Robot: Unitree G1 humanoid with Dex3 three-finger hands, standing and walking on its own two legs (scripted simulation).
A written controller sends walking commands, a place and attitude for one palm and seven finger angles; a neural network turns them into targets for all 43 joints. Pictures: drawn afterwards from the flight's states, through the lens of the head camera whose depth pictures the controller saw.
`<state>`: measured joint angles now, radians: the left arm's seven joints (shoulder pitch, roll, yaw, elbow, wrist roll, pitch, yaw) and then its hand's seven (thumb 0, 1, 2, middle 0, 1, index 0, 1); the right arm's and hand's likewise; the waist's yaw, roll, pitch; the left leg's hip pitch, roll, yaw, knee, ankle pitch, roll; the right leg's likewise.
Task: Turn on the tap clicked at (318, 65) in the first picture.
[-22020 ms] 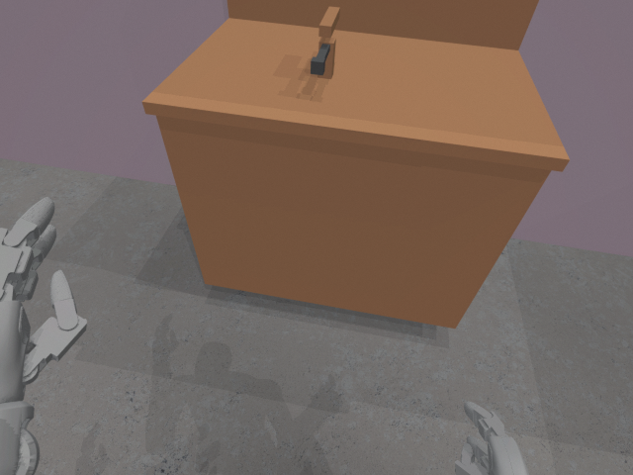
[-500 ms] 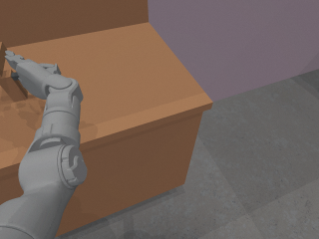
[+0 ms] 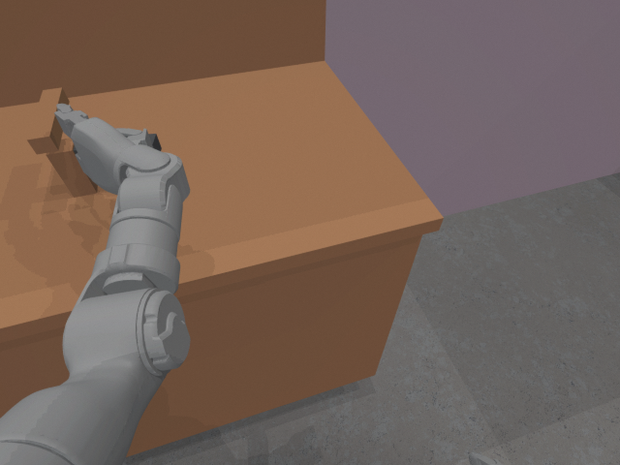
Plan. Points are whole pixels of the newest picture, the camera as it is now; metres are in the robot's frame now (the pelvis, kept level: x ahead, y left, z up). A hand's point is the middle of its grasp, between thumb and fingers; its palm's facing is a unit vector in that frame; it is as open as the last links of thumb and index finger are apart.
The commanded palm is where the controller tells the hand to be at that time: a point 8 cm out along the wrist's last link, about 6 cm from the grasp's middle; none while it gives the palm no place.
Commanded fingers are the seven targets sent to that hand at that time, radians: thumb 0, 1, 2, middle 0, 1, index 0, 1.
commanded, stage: lift the hand up off the lever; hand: left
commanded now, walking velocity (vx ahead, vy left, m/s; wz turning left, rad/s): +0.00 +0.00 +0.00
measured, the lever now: (149, 146) +0.55 +0.27 +0.12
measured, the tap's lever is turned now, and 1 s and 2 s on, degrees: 77 77 77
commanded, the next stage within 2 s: draw the hand back beside the body in 0.36 s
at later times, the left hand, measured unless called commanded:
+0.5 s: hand (152, 134) +0.47 +0.22 +0.20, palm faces +0.80 -0.59 -0.09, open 7.8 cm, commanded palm +0.40 +0.24 +0.20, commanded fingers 0.00 0.90 0.90 -0.15 -0.16 -0.15 -0.16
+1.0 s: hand (97, 221) +0.31 +0.22 +0.20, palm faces +0.39 -0.90 -0.18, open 7.7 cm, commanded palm +0.28 +0.25 +0.19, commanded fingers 0.00 0.90 0.90 -0.18 -0.23 -0.18 -0.23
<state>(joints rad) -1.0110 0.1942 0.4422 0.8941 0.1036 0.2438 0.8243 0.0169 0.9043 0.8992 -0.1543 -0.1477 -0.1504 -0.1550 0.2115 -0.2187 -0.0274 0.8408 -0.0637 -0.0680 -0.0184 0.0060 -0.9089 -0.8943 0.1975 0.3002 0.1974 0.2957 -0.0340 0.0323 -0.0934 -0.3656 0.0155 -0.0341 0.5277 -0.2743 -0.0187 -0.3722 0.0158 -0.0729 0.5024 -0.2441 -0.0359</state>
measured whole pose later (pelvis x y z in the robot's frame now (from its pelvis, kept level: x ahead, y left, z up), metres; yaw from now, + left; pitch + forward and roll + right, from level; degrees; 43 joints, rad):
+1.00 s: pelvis -0.02 -0.01 +0.01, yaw -1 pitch -5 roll +0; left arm -0.27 0.32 0.20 0.20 -0.07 -0.09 0.15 0.02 0.90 0.90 -0.17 -0.20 -0.17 -0.21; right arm 0.17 -0.26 0.00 0.70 0.04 -0.11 -0.07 0.01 -0.91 -0.89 0.20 0.30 0.20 0.30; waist 0.07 0.06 0.03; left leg -0.10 0.03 -0.01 0.39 -0.21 -0.02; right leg -0.12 0.04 -0.05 0.37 -0.17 -0.05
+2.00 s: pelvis -0.02 +0.01 +0.01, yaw -1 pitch -8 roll +0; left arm 0.37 0.30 0.25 -0.35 -0.06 -0.12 0.12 0.02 0.90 0.90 -0.21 -0.30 -0.21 -0.31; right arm 0.17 -0.20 0.03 0.67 -0.01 -0.16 -0.05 0.01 -0.91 -0.89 0.20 0.30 0.20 0.30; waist 0.08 0.05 0.06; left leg -0.02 0.02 0.00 0.36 -0.20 -0.01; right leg -0.04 0.02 -0.04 0.33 -0.16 -0.03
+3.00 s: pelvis -0.12 +0.02 -0.01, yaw +0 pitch +0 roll -1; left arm 0.43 0.32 0.35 -0.48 -0.01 -0.17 0.19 0.01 0.90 0.90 -0.21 -0.30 -0.21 -0.31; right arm 0.19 -0.20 0.01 0.61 -0.01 -0.08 -0.07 0.01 -0.91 -0.89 0.20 0.30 0.20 0.30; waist 0.03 0.05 0.04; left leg -0.46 0.01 0.00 0.62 -0.18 0.01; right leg -0.32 0.07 0.02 0.61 -0.29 -0.04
